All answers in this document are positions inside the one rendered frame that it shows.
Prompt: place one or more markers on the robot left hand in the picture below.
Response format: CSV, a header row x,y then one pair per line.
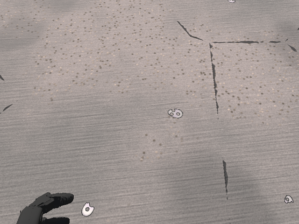
x,y
33,214

